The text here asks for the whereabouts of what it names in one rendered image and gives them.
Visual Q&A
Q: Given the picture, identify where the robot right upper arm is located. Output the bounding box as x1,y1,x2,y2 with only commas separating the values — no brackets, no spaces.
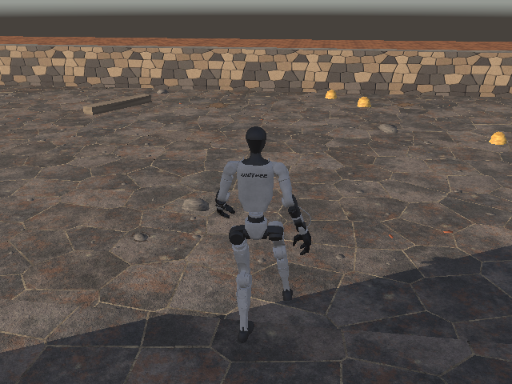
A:
272,162,294,208

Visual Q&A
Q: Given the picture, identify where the left robot forearm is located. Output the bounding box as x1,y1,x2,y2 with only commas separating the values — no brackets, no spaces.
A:
215,189,226,210

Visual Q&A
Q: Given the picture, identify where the robot left hand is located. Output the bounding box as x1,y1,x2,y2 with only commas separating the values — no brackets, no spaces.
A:
216,204,235,218

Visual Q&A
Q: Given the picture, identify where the right robot foot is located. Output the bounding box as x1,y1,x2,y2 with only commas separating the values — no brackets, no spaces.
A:
282,289,293,301

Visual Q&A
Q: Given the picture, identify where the robot left upper arm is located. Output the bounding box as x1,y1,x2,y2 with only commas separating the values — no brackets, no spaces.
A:
217,161,240,202

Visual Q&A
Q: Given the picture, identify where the robot right hand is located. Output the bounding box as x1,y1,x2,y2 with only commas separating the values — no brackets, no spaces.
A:
293,231,311,255

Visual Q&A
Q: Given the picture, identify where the right robot forearm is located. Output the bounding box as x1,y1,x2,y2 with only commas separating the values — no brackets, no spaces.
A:
288,194,308,235

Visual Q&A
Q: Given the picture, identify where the left robot thigh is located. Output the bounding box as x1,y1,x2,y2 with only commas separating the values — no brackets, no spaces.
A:
229,225,252,288

